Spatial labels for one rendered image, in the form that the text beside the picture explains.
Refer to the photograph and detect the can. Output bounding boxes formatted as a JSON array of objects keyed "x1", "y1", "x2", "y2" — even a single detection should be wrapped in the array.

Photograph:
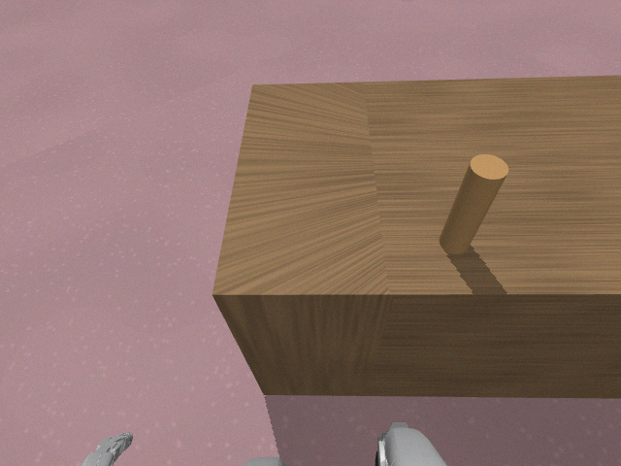
[{"x1": 439, "y1": 154, "x2": 508, "y2": 254}]

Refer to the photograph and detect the left robot hand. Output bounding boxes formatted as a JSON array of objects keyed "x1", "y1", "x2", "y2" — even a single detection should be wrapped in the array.
[{"x1": 81, "y1": 433, "x2": 133, "y2": 466}]

